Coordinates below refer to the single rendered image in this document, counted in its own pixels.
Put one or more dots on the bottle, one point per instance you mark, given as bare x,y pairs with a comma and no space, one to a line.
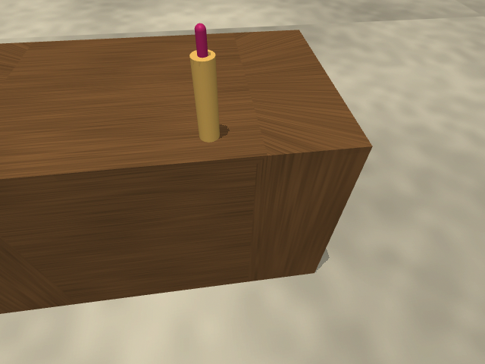
204,78

